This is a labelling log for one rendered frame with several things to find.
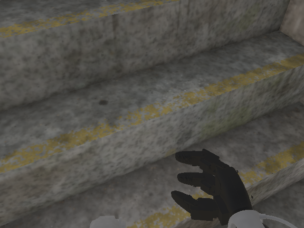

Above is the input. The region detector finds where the robot left thigh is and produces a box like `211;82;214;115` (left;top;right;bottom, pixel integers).
90;216;126;228

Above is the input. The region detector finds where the right robot hand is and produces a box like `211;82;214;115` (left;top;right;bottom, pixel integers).
171;148;253;226

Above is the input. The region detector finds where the robot right forearm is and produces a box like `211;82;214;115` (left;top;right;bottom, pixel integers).
227;210;269;228

